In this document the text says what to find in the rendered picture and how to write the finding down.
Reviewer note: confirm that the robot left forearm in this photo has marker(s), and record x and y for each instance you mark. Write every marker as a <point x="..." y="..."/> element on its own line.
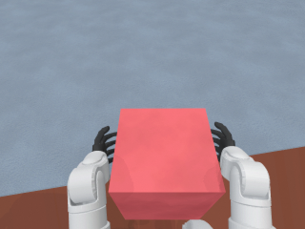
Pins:
<point x="86" y="191"/>

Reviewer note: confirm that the robot right thigh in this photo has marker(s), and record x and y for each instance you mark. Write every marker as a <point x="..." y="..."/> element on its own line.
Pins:
<point x="196" y="224"/>

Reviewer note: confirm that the robot right forearm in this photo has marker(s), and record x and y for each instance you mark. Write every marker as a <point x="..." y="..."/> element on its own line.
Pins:
<point x="250" y="190"/>

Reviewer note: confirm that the robot left hand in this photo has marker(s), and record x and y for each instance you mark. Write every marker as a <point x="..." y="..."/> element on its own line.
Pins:
<point x="100" y="145"/>

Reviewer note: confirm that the robot right hand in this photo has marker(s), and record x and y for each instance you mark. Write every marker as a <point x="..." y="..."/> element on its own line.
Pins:
<point x="226" y="139"/>

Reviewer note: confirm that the carton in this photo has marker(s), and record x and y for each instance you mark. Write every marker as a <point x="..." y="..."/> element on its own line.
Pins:
<point x="165" y="164"/>

